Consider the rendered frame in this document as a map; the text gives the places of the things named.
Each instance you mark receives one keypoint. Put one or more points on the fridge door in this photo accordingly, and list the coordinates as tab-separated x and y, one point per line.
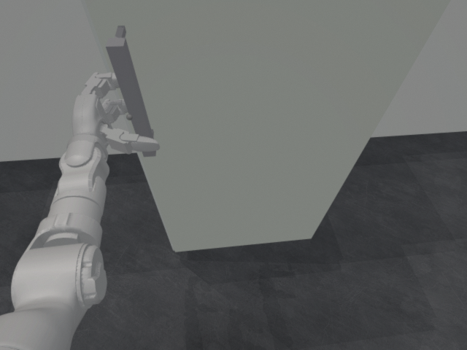
261	108

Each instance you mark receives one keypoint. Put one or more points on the robot left hand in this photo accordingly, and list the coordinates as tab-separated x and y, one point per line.
89	117

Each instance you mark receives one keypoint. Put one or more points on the handle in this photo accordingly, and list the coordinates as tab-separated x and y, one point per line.
122	64

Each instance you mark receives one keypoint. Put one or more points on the left robot forearm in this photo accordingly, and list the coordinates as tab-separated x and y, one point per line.
78	204

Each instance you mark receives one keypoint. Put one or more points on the left robot upper arm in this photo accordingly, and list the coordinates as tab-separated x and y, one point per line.
54	287

